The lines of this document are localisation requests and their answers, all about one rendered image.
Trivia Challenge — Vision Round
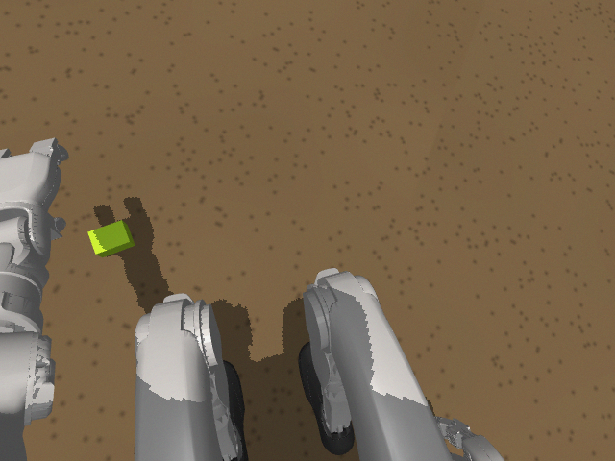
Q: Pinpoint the right robot foot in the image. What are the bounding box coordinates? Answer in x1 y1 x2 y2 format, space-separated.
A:
299 342 355 455

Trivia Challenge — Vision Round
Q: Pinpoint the small box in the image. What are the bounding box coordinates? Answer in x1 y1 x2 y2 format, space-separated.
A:
88 220 135 257

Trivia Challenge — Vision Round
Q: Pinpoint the left robot arm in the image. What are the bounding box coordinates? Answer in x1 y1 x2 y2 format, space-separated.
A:
0 202 56 461

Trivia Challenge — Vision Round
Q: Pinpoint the right robot hand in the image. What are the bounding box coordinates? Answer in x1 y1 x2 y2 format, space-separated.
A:
434 416 504 461

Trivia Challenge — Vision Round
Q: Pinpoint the left robot foot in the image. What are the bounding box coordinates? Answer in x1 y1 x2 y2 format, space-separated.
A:
223 360 249 461

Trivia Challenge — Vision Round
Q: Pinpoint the left robot hand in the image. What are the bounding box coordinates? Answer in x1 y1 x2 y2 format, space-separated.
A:
0 138 69 240

